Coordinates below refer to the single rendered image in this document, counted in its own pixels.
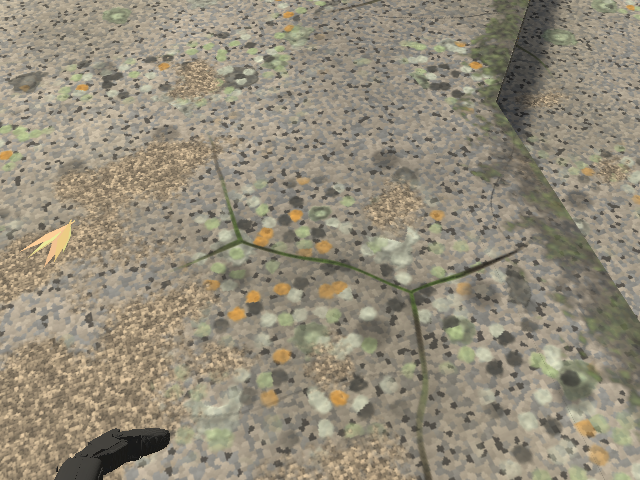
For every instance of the left robot hand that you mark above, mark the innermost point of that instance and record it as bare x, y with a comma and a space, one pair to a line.
111, 450

